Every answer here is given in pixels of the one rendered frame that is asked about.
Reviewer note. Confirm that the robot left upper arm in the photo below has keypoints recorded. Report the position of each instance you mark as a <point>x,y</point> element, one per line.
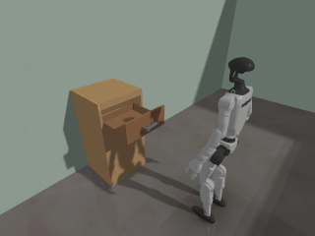
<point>225,105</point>

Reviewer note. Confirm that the handle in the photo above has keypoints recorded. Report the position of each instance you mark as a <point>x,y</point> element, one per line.
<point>155,124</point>

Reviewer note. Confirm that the left robot shin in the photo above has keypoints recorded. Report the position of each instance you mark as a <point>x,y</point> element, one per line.
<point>206,196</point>

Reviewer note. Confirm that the left robot hand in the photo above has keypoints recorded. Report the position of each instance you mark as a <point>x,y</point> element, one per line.
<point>195,166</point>

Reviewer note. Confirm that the right robot shin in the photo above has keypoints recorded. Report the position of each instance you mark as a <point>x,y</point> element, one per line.
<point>219,185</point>

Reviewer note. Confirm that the robot shin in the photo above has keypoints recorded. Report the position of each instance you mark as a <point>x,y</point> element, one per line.
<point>206,196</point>
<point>219,185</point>

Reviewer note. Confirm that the robot right upper arm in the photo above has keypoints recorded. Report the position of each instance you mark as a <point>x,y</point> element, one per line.
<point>250,105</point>

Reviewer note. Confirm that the robot left forearm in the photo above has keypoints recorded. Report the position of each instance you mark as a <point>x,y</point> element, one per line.
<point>213,142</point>

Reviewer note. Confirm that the drawer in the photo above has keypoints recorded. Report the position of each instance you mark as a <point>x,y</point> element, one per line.
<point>125,124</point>

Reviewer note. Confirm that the cabinet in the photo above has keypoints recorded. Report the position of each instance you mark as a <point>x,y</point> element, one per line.
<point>109,158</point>

